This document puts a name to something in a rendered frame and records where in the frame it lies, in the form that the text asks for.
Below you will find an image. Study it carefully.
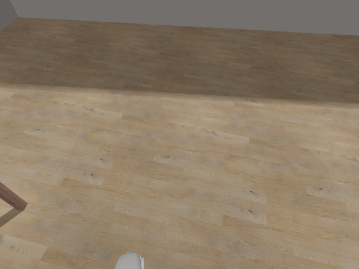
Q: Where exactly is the left robot thigh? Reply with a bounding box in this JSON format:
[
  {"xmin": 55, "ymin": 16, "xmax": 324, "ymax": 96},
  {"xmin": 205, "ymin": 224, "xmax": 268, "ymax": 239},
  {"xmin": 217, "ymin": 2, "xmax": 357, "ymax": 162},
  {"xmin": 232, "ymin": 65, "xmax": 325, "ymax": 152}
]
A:
[{"xmin": 114, "ymin": 253, "xmax": 144, "ymax": 269}]

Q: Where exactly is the table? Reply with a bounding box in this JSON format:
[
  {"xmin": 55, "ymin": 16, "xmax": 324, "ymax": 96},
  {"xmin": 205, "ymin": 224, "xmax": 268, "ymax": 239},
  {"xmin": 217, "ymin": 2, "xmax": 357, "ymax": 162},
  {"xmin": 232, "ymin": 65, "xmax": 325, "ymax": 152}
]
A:
[{"xmin": 0, "ymin": 182, "xmax": 27, "ymax": 210}]

